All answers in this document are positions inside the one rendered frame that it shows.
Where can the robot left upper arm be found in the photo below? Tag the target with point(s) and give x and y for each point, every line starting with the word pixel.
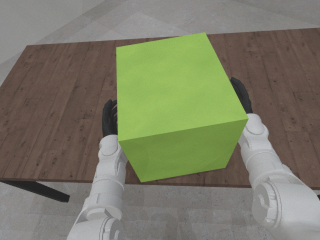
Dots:
pixel 105 228

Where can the robot right upper arm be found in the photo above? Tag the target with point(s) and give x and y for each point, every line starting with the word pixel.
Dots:
pixel 288 211

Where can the table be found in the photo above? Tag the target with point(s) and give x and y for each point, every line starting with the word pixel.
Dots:
pixel 52 100

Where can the left robot forearm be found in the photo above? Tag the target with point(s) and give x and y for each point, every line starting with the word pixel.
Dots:
pixel 107 188

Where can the right robot hand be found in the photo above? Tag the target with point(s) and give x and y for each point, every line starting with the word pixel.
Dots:
pixel 242 94

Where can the right robot forearm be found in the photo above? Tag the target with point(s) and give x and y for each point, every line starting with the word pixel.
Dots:
pixel 259 157

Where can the carton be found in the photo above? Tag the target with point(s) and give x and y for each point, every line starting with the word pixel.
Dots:
pixel 177 111

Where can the left robot hand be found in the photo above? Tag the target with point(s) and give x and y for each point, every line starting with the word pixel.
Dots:
pixel 109 121

